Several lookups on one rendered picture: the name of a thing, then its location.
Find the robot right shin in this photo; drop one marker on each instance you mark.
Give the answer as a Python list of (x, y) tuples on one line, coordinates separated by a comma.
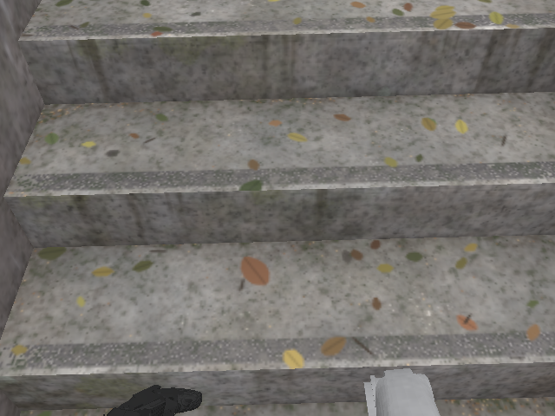
[(427, 380)]

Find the right robot thigh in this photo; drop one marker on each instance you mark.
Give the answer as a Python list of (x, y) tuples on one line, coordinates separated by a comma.
[(399, 393)]

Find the left robot hand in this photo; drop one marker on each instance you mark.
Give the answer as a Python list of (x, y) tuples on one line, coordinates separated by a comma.
[(154, 401)]

